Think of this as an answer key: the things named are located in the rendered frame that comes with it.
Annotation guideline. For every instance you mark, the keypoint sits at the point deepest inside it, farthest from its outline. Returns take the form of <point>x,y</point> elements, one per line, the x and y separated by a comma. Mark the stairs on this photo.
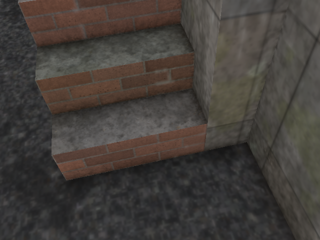
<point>117,77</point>

